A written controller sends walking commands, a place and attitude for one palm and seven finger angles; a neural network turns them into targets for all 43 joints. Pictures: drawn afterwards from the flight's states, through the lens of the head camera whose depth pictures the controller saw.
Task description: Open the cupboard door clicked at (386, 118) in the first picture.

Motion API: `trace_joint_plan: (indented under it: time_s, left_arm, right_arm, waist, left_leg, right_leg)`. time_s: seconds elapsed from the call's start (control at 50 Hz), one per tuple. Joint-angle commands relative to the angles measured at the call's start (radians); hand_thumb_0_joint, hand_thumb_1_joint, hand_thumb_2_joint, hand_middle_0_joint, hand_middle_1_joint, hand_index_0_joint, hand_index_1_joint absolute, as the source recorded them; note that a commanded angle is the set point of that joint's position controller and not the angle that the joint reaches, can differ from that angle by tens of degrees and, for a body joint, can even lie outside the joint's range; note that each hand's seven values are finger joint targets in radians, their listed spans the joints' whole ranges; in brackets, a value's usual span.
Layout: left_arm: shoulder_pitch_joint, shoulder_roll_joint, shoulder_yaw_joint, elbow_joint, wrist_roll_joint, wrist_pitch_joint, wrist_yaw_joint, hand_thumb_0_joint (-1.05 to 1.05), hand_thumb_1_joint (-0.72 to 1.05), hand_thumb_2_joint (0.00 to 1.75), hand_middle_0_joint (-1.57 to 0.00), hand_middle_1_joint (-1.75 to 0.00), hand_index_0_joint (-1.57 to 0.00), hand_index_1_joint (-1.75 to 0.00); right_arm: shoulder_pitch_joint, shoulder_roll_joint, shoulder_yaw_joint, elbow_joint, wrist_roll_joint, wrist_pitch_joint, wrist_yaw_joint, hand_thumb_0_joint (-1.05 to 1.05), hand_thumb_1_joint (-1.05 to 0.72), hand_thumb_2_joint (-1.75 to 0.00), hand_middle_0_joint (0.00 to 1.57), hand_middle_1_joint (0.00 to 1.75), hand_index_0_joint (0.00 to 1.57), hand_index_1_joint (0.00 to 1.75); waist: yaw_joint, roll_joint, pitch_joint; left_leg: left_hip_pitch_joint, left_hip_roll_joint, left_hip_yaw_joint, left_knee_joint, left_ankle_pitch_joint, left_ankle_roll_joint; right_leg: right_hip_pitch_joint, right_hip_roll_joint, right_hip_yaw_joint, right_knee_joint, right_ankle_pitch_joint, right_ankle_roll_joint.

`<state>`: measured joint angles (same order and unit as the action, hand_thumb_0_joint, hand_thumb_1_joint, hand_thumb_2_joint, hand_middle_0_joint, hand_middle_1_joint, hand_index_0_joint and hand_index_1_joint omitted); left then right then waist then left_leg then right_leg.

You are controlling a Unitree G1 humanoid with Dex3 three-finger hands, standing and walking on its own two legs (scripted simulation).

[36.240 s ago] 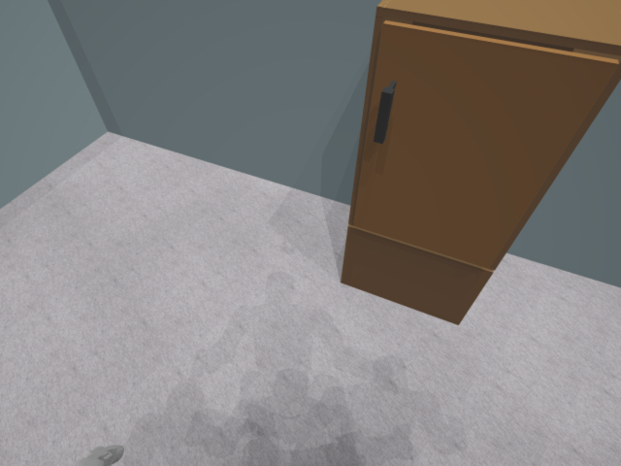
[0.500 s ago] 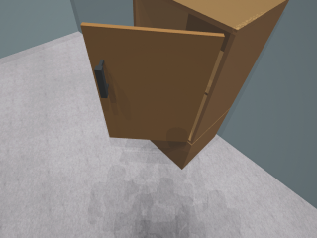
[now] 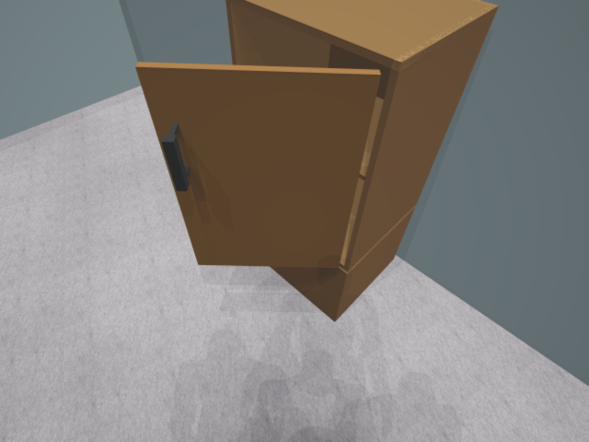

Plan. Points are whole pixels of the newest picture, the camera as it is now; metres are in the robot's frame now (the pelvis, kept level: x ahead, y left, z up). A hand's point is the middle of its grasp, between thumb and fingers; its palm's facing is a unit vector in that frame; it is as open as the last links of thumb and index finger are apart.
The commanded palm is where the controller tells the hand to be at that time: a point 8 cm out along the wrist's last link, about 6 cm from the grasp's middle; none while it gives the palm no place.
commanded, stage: look again from close up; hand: left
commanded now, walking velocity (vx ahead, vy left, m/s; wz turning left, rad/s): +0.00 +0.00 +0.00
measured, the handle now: (178, 157) +0.61 +0.26 +0.02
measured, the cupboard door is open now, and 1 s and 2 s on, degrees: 43 43 43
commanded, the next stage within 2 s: shuffle to correct the standing spot in 0.60 s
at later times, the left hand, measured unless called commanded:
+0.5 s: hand out of the picture +0.02 +0.19 -0.18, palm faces +0.00 -0.98 -0.22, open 7.4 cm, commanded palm none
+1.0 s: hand out of the picture +0.02 +0.19 -0.19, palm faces +0.03 -0.98 -0.17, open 7.4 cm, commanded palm none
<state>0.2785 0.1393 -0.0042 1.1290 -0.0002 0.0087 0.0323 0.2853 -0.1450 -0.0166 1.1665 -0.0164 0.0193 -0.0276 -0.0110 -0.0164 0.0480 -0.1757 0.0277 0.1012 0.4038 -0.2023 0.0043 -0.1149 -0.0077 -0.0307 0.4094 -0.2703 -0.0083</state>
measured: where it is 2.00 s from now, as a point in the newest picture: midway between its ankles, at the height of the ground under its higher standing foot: outside the picture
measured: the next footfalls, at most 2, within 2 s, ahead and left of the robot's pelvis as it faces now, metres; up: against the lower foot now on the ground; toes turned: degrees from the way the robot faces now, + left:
right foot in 1.24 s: +0.12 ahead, -0.09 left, +0.00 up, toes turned -5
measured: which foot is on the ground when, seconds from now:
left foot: down 0.00-1.00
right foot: down 0.00-1.00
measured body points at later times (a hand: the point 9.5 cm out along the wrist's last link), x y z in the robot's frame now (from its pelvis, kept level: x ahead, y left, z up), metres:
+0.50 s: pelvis +0.00 +0.01 -0.01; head +0.01 +0.00 +0.44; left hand +0.02 +0.24 -0.16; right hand +0.01 -0.21 -0.17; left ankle +0.01 +0.11 -0.74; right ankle -0.03 -0.11 -0.74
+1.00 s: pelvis +0.04 +0.02 -0.02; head +0.06 +0.03 +0.43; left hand +0.02 +0.24 -0.18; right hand +0.05 -0.22 -0.17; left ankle +0.01 +0.11 -0.74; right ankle -0.03 -0.11 -0.74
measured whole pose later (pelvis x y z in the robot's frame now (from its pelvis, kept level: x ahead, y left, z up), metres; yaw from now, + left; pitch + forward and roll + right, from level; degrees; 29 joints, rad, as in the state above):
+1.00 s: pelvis +0.04 +0.02 -0.02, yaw -1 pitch +0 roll +0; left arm 0.35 0.17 0.02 1.07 0.02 -0.01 0.02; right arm 0.29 -0.17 0.00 1.09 -0.02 -0.01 -0.01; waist 0.01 -0.03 0.02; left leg -0.23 0.02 0.12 0.60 -0.37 0.03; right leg -0.15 -0.03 -0.01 0.57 -0.42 0.01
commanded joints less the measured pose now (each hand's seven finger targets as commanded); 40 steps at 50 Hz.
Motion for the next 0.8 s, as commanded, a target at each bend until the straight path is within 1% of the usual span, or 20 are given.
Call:
trace_joint_plan:
  time_s: [0.0,0.06,0.08,0.1,0.12,0.14,0.18,0.22,0.24,0.28,0.34,0.36,0.42,0.44,0.5,0.54,0.6,0.68,0.72,0.78]
  left_arm:
    - [0.046,0.095,0.018,-0.024,0.002,-0.024,0.006,0.0,0.9,0.9,-0.2,-0.3,-0.2,-0.3]
    - [0.055,0.083,0.018,-0.016,0.003,-0.024,0.008,0.0,0.9,0.9,-0.2,-0.3,-0.2,-0.3]
    - [0.125,0.104,0.005,-0.001,0.029,-0.055,0.044,0.0,0.9,0.9,-0.2,-0.3,-0.2,-0.3]
    - [0.081,0.15,0.017,-0.05,0.016,-0.061,0.037,0.0,0.9,0.9,-0.2,-0.3,-0.2,-0.3]
    - [0.046,0.135,0.014,-0.066,0.015,-0.061,0.03,0.0,0.9,0.9,-0.2,-0.3,-0.2,-0.3]
    - [0.045,0.124,0.014,-0.076,0.017,-0.062,0.026,0.0,0.9,0.9,-0.2,-0.3,-0.2,-0.3]
    - [0.073,0.1,0.012,-0.067,0.014,-0.057,0.021,0.0,0.9,0.9,-0.2,-0.3,-0.2,-0.3]
    - [0.083,0.085,0.008,-0.066,0.013,-0.049,0.019,0.0,0.9,0.9,-0.2,-0.3,-0.2,-0.3]
    - [0.078,0.085,0.008,-0.065,0.016,-0.049,0.018,0.0,0.9,0.9,-0.2,-0.3,-0.2,-0.3]
    - [0.079,0.086,0.008,-0.07,0.014,-0.044,0.017,0.0,0.9,0.9,-0.2,-0.3,-0.2,-0.3]
    - [0.072,0.095,0.007,-0.077,0.017,-0.038,0.016,0.0,0.9,0.9,-0.2,-0.3,-0.2,-0.3]
    - [0.071,0.102,0.008,-0.079,0.016,-0.037,0.015,0.0,0.9,0.9,-0.2,-0.3,-0.2,-0.3]
    - [0.064,0.112,0.01,-0.088,0.016,-0.034,0.013,0.0,0.9,0.9,-0.2,-0.3,-0.2,-0.3]
    - [0.067,0.115,0.012,-0.089,0.018,-0.036,0.013,0.0,0.9,0.9,-0.2,-0.3,-0.2,-0.3]
    - [0.064,0.132,0.015,-0.093,0.016,-0.036,0.011,0.0,0.9,0.9,-0.2,-0.3,-0.2,-0.3]
    - [0.062,0.139,0.014,-0.095,0.017,-0.038,0.01,0.0,0.9,0.9,-0.2,-0.3,-0.2,-0.3]
    - [0.056,0.149,0.017,-0.093,0.016,-0.039,0.009,0.0,0.9,0.9,-0.2,-0.3,-0.2,-0.3]
    - [0.047,0.16,0.019,-0.09,0.017,-0.037,0.008,0.0,0.9,0.9,-0.2,-0.3,-0.2,-0.3]
    - [0.064,0.143,0.017,-0.08,0.02,-0.031,0.006,0.0,0.9,0.9,-0.2,-0.3,-0.2,-0.3]
    - [0.074,0.152,0.025,-0.087,0.026,-0.025,-0.002,0.0,0.9,0.9,-0.2,-0.3,-0.2,-0.3]
  right_arm:
    - [0.058,-0.076,-0.009,-0.018,0.003,-0.023,-0.005,0.0,-0.9,-0.9,0.2,0.3,0.2,0.3]
    - [0.072,-0.07,-0.007,-0.011,0.004,-0.025,-0.009,0.0,-0.9,-0.9,0.2,0.3,0.2,0.3]
    - [-0.037,-0.108,0.002,-0.09,0.01,-0.052,0.008,0.0,-0.9,-0.9,0.2,0.3,0.2,0.3]
    - [0.037,-0.057,0.002,-0.113,0.005,-0.041,0.012,0.0,-0.9,-0.9,0.2,0.3,0.2,0.3]
    - [0.08,-0.068,-0.001,-0.105,0.001,-0.041,0.014,0.0,-0.9,-0.9,0.2,0.3,0.2,0.3]
    - [0.089,-0.066,0.004,-0.111,-0.003,-0.047,0.015,0.0,-0.9,-0.9,0.2,0.3,0.2,0.3]
    - [0.095,-0.077,0.006,-0.122,0.0,-0.053,0.009,0.0,-0.9,-0.9,0.2,0.3,0.2,0.3]
    - [0.087,-0.086,0.006,-0.129,0.001,-0.054,0.004,0.0,-0.9,-0.9,0.2,0.3,0.2,0.3]
    - [0.087,-0.081,0.007,-0.129,-0.001,-0.057,0.003,0.0,-0.9,-0.9,0.2,0.3,0.2,0.3]
    - [0.076,-0.089,0.006,-0.131,0.0,-0.054,0.003,0.0,-0.9,-0.9,0.2,0.3,0.2,0.3]
    - [0.056,-0.091,0.006,-0.123,0.0,-0.051,0.005,0.0,-0.9,-0.9,0.2,0.3,0.2,0.3]
    - [0.056,-0.099,0.006,-0.123,0.0,-0.049,0.006,0.0,-0.9,-0.9,0.2,0.3,0.2,0.3]
    - [0.046,-0.111,0.003,-0.121,0.0,-0.049,0.007,0.0,-0.9,-0.9,0.2,0.3,0.2,0.3]
    - [0.04,-0.112,0.004,-0.119,0.0,-0.051,0.006,0.0,-0.9,-0.9,0.2,0.3,0.2,0.3]
    - [0.027,-0.124,0.004,-0.12,0.001,-0.055,0.006,0.0,-0.9,-0.9,0.2,0.3,0.2,0.3]
    - [0.016,-0.129,0.002,-0.119,0.002,-0.056,0.005,0.0,-0.9,-0.9,0.2,0.3,0.2,0.3]
    - [0.002,-0.138,-0.001,-0.114,0.002,-0.058,0.004,0.0,-0.9,-0.9,0.2,0.3,0.2,0.3]
    - [-0.017,-0.15,-0.003,-0.108,0.003,-0.059,0.002,0.0,-0.9,-0.9,0.2,0.3,0.2,0.3]
    - [-0.001,-0.13,0.003,-0.099,0.001,-0.051,0.007,0.0,-0.9,-0.9,0.2,0.3,0.2,0.3]
    - [-0.01,-0.129,-0.002,-0.111,-0.003,-0.04,0.016,0.0,-0.9,-0.9,0.2,0.3,0.2,0.3]
  waist:
    - [0.004,0.007,0.028]
    - [0.005,0.008,0.038]
    - [0.041,0.058,0.06]
    - [-0.022,0.069,-0.012]
    - [-0.032,0.083,-0.038]
    - [-0.021,0.11,-0.049]
    - [-0.01,0.065,-0.056]
    - [-0.002,0.029,-0.025]
    - [-0.002,0.033,-0.009]
    - [0.002,-0.009,0.02]
    - [0.007,0.003,0.059]
    - [0.005,-0.012,0.061]
    - [0.005,-0.019,0.053]
    - [0.008,-0.001,0.045]
    - [0.01,0.005,0.006]
    - [0.012,-0.013,0.003]
    - [0.011,0.005,-0.021]
    - [0.012,0.019,-0.016]
    - [0.015,0.026,-0.011]
    - [0.019,0.01,0.058]
  left_leg:
    - [0.03,0.076,-0.093,-0.073,0.044,0.0]
    - [0.02,0.079,-0.095,-0.075,0.055,0.002]
    - [-0.05,0.094,-0.068,0.14,0.173,-0.013]
    - [-0.031,0.061,-0.085,0.102,-0.041,-0.005]
    - [-0.035,0.065,-0.092,0.084,-0.04,0.0]
    - [-0.035,0.075,-0.098,0.075,0.027,0.011]
    - [-0.045,0.089,-0.111,0.066,0.105,0.028]
    - [-0.054,0.092,-0.114,0.053,0.099,0.034]
    - [-0.06,0.09,-0.117,0.048,0.136,0.035]
    - [-0.063,0.089,-0.115,0.03,0.088,0.035]
    - [-0.07,0.085,-0.116,-0.002,0.039,0.036]
    - [-0.068,0.086,-0.115,-0.007,0.021,0.035]
    - [-0.056,0.085,-0.113,-0.023,0.0,0.035]
    - [-0.05,0.086,-0.111,-0.023,0.02,0.038]
    - [-0.026,0.087,-0.102,-0.015,0.066,0.037]
    - [-0.014,0.091,-0.097,-0.009,0.088,0.039]
    - [0.007,0.091,-0.09,0.0,0.124,0.036]
    - [0.016,0.097,-0.089,-0.003,0.145,0.036]
    - [-0.002,0.086,-0.076,0.0,0.01,0.034]
    - [-0.063,0.064,-0.066,0.018,-0.182,0.035]
  right_leg:
    - [-0.095,-0.106,0.098,-0.114,0.07,-0.026]
    - [-0.086,-0.103,0.088,-0.107,0.087,-0.026]
    - [-0.128,-0.147,0.129,-0.075,0.427,-0.018]
    - [-0.117,-0.172,0.155,-0.068,0.232,-0.048]
    - [-0.134,-0.132,0.132,-0.036,0.062,-0.059]
    - [-0.121,-0.107,0.099,-0.006,0.084,-0.058]
    - [-0.099,-0.084,0.078,0.03,0.111,-0.05]
    - [-0.114,-0.077,0.076,0.034,0.093,-0.044]
    - [-0.111,-0.075,0.075,0.04,0.121,-0.043]
    - [-0.135,-0.074,0.079,0.035,0.087,-0.037]
    - [-0.157,-0.076,0.083,0.021,0.054,-0.032]
    - [-0.161,-0.075,0.084,0.019,0.039,-0.03]
    - [-0.164,-0.076,0.087,0.012,0.028,-0.028]
    - [-0.155,-0.076,0.087,0.011,0.044,-0.028]
    - [-0.133,-0.083,0.09,0.013,0.09,-0.026]
    - [-0.129,-0.085,0.092,0.009,0.119,-0.025]
    - [-0.118,-0.091,0.097,0.01,0.166,-0.026]
    - [-0.117,-0.089,0.097,0.009,0.182,-0.025]
    - [-0.114,-0.087,0.098,0.008,0.054,-0.031]
    - [-0.164,-0.094,0.132,-0.024,-0.161,-0.052]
